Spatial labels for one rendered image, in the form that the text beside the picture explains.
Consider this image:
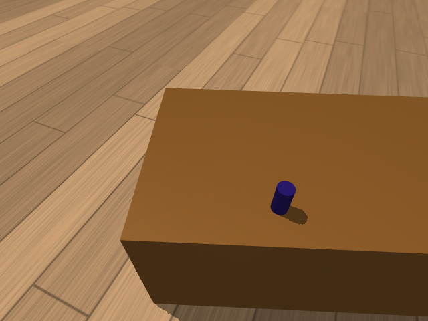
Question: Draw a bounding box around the can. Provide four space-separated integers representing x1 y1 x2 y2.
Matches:
271 181 296 215

